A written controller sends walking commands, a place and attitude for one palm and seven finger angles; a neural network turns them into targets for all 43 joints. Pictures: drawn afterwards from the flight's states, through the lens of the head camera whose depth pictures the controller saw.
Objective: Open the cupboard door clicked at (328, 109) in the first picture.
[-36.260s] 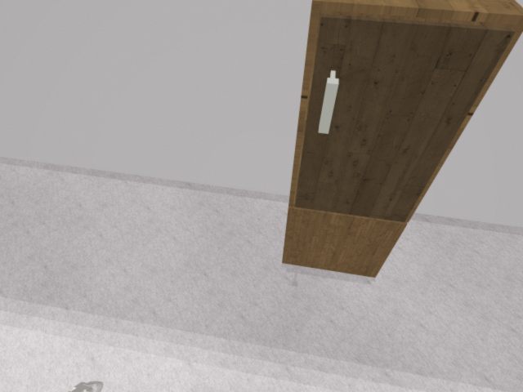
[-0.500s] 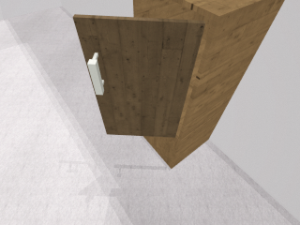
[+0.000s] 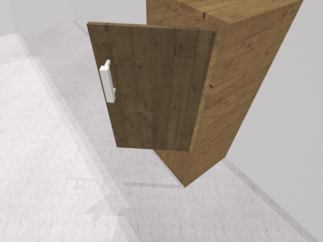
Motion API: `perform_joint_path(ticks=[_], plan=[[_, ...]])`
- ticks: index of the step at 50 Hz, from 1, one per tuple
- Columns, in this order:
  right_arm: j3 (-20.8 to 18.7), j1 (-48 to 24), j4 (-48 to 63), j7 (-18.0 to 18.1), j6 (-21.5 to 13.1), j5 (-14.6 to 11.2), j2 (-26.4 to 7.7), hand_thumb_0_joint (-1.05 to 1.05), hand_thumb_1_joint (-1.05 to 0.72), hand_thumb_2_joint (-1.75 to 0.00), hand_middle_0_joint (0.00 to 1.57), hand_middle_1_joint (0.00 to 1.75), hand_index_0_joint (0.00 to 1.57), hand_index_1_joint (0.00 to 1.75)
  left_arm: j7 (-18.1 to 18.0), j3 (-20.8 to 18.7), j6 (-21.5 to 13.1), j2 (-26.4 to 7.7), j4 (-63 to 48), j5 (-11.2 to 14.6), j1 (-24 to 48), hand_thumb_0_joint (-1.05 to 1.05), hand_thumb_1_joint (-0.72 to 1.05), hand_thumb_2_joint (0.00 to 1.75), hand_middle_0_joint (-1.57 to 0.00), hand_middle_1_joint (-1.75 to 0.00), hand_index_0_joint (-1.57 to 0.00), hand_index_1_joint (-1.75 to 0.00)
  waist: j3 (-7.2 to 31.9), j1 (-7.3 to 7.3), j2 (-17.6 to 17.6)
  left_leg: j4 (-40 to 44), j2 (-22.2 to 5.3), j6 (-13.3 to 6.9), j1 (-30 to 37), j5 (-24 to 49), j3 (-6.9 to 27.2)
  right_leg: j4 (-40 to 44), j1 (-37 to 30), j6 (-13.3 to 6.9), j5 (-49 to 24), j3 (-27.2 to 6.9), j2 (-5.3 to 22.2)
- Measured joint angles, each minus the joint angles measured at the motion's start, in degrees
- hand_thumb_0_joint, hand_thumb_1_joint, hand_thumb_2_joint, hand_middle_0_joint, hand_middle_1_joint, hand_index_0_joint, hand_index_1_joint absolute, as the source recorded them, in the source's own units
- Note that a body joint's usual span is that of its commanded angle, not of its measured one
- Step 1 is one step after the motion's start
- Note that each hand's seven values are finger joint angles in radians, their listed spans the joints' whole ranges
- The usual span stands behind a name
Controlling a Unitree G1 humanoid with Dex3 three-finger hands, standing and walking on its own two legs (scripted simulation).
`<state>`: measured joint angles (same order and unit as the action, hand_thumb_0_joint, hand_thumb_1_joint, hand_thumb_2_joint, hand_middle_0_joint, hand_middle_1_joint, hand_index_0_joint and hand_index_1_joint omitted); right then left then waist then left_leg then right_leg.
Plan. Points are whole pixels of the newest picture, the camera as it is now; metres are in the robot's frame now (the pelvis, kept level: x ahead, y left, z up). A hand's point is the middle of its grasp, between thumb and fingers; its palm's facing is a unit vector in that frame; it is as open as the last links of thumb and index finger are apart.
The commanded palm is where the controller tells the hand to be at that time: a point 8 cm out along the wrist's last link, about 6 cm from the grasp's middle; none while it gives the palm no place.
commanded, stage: come to a stop and stand still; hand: left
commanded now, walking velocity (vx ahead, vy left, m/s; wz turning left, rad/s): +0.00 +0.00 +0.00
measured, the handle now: (109, 81) +0.57 +0.20 +0.09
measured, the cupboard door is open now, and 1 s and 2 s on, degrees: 50 50 50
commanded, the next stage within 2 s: look again from close up in 0.56 s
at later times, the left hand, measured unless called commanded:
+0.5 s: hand out of the picture -0.03 +0.23 -0.16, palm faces +0.01 -0.96 -0.27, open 7.4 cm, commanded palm none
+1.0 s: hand out of the picture +0.06 +0.22 -0.15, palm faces -0.01 -0.96 -0.27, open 7.4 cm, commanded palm none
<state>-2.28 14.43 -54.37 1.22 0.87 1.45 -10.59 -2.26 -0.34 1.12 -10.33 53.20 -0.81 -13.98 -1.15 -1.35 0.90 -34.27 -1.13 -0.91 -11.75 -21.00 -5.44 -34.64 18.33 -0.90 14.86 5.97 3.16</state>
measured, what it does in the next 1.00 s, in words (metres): stands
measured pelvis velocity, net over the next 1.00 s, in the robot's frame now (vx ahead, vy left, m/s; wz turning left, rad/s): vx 0.00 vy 0.01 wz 0.00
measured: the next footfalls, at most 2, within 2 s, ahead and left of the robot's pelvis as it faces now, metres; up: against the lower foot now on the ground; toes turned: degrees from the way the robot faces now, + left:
none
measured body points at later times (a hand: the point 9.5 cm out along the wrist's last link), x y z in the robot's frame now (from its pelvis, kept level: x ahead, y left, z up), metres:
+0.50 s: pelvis -0.03 +0.02 +0.01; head -0.04 +0.01 +0.46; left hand -0.03 +0.28 -0.14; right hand -0.01 -0.24 -0.14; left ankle -0.03 +0.11 -0.73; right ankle +0.04 -0.11 -0.73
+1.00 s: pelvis +0.00 +0.01 +0.02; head +0.00 +0.01 +0.47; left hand +0.06 +0.27 -0.13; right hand +0.04 -0.25 -0.13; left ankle -0.03 +0.11 -0.73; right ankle +0.04 -0.11 -0.73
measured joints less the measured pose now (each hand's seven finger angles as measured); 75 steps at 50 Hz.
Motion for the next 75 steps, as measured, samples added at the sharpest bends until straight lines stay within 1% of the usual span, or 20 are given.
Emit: perform_joint_path(ticks=[6,10,15,22,29,38,46,55,64,65,66,67,68,70,72,75], plan=[[0.68,0.55,1.04,-0.53,-0.46,0.15,-0.57,0.01,-0.91,-0.90,0.20,0.30,0.20,0.30,0.55,0.05,0.31,-0.86,0.57,0.02,-1.23,0.01,0.90,0.90,-0.20,-0.30,-0.20,-0.30,1.39,0.98,-0.14,0.83,0.24,-0.81,0.31,1.20,-0.62,2.18,-0.71,0.86,-2.47,-0.59,0.04],[1.16,0.71,0.54,-0.78,-0.41,0.13,-0.83,0.01,-0.91,-0.90,0.20,0.30,0.20,0.30,0.85,-0.02,0.09,-1.65,1.49,-0.04,-2.07,0.01,0.90,0.90,-0.20,-0.30,-0.20,-0.30,1.31,1.49,-0.42,2.37,0.69,-1.21,0.87,2.60,-0.91,4.01,-1.38,1.13,-4.12,-0.84,0.32],[1.33,0.91,-0.83,-0.99,-0.33,0.05,-1.45,0.01,-0.91,-0.90,0.20,0.30,0.20,0.30,1.01,-0.25,-0.05,-2.44,3.23,-0.18,-3.49,0.01,0.90,0.90,-0.20,-0.30,-0.20,-0.30,0.97,1.78,-0.90,4.38,1.30,-1.51,1.56,4.19,-1.26,5.64,-1.85,1.35,-5.57,-1.20,0.71],[1.14,1.44,-3.46,-1.15,-0.22,-0.08,-2.70,0.01,-0.91,-0.90,0.20,0.30,0.20,0.30,1.12,-0.42,-0.32,-2.95,5.70,-0.30,-5.05,0.01,0.90,0.90,-0.20,-0.30,-0.20,-0.30,0.57,1.79,-1.24,6.23,1.58,-1.56,1.67,5.56,-1.48,7.21,-1.81,1.31,-6.67,-1.50,0.74],[0.89,1.97,-6.26,-1.07,-0.48,-0.25,-4.03,0.01,-0.91,-0.90,0.20,0.30,0.20,0.30,1.23,-0.38,-0.84,-2.92,7.47,-0.24,-4.59,0.01,0.90,0.90,-0.20,-0.30,-0.20,-0.30,0.09,1.61,-1.20,7.56,1.60,-1.40,1.73,6.25,-1.23,8.51,-1.96,1.20,-7.27,-1.42,0.55],[1.18,1.04,-8.69,-0.98,-1.05,-0.42,-4.44,0.01,-0.91,-0.90,0.20,0.30,0.20,0.30,1.24,-0.03,-1.43,-3.02,8.62,-0.02,-1.46,0.01,0.90,0.90,-0.20,-0.30,-0.20,-0.30,-0.26,1.09,-0.78,9.09,1.36,-1.04,2.84,6.28,-0.95,9.80,-3.01,1.11,-7.10,-1.14,0.18],[1.89,-1.73,-9.48,-0.98,-1.52,-0.54,-4.07,0.01,-0.91,-0.90,0.20,0.30,0.20,0.30,1.16,0.36,-1.88,-3.43,8.60,0.11,2.25,0.01,0.90,0.90,-0.20,-0.30,-0.20,-0.30,-0.67,0.78,-0.71,10.80,1.21,-0.82,4.81,6.26,-0.67,11.31,-4.98,1.16,-6.91,-0.84,-0.10],[2.18,-5.01,-9.39,-1.02,-1.68,-0.53,-4.32,0.01,-0.91,-0.90,0.20,0.30,0.20,0.30,1.11,0.45,-2.03,-4.34,8.22,0.09,4.66,0.01,0.90,0.90,-0.20,-0.30,-0.20,-0.30,-0.50,0.98,-0.78,12.78,1.28,-0.75,6.77,6.45,-0.37,12.86,-6.87,1.34,-6.78,-0.52,-0.18],[2.32,-6.52,-9.38,-0.92,-1.68,-0.51,-5.43,0.01,-0.91,-0.90,0.20,0.30,0.20,0.30,1.23,0.41,-1.78,-5.27,8.73,0.03,4.59,0.01,0.90,0.90,-0.20,-0.30,-0.20,-0.30,-0.45,1.43,-0.74,14.64,1.42,-0.76,8.22,6.80,-0.04,14.37,-8.31,1.54,-6.83,-0.18,-0.17],[2.32,-6.41,-8.81,-0.89,-1.67,-0.67,-5.55,0.01,-0.91,-0.90,0.20,0.30,0.20,0.30,0.73,0.45,-1.95,-5.23,8.66,0.07,4.30,0.01,0.90,0.90,-0.20,-0.30,-0.20,-0.30,-0.31,1.52,-0.80,13.89,1.33,-0.74,7.55,6.53,-0.11,13.78,-7.67,1.56,-6.68,-0.26,-0.19],[2.09,-5.15,-5.80,-0.52,-2.09,-1.44,-5.42,0.01,-0.91,-0.90,0.20,0.30,0.20,0.30,1.27,-2.67,0.84,-4.68,0.85,1.97,1.88,0.01,0.90,0.90,-0.20,-0.30,-0.20,-0.30,-0.86,1.57,-0.64,13.02,1.37,-0.70,7.19,6.13,-0.05,12.72,-7.26,1.51,-6.23,-0.24,-0.04],[1.95,-3.15,-2.33,0.29,-4.03,-1.87,-5.15,0.01,-0.91,-0.90,0.20,0.30,0.20,0.30,1.70,-5.33,0.47,-4.15,-8.48,3.37,-1.02,0.01,0.90,0.90,-0.20,-0.30,-0.20,-0.30,-1.26,2.09,-0.29,12.53,1.62,-0.65,7.03,5.86,0.01,11.33,-6.69,1.19,-5.49,-0.24,0.29],[1.86,-1.43,0.63,0.93,-6.40,-2.21,-4.85,0.01,-0.91,-0.90,0.20,0.30,0.20,0.30,1.67,-6.74,-1.12,-3.77,-16.97,5.32,-3.74,0.02,0.89,0.90,-0.20,-0.30,-0.20,-0.30,-1.16,2.36,-0.03,12.00,1.90,-0.54,6.59,5.62,0.16,9.85,-5.91,0.86,-4.59,-0.17,0.68],[1.45,0.48,5.43,1.26,-10.53,-2.65,-4.33,0.01,-0.91,-0.90,0.20,0.30,0.20,0.30,2.42,-8.73,-5.44,-2.90,-28.73,9.01,-6.53,0.02,0.88,0.89,-0.20,-0.31,-0.20,-0.31,-0.60,2.11,-0.26,9.52,2.14,-0.47,4.45,4.70,0.93,7.39,-4.17,0.97,-3.13,0.49,1.26],[1.33,0.61,9.45,1.03,-13.24,-2.38,-3.90,0.01,-0.91,-0.90,0.20,0.30,0.20,0.30,5.21,-10.87,-12.28,-2.44,-34.14,11.94,-6.54,0.02,0.86,0.88,-0.20,-0.33,-0.20,-0.33,0.77,1.61,-0.61,4.85,1.94,-0.51,-0.34,2.93,1.50,3.83,-0.10,0.99,-1.75,0.99,1.51],[1.45,-1.06,14.60,0.04,-16.16,-2.18,-3.39,0.01,-0.91,-0.90,0.20,0.30,0.20,0.30,12.56,-13.99,-24.51,-2.93,-35.29,15.59,-5.01,0.01,0.82,0.86,-0.20,-0.36,-0.20,-0.36,3.16,1.46,-0.28,-4.36,1.31,-0.18,-10.03,-0.75,1.24,-4.71,9.59,0.47,1.35,0.40,1.59]])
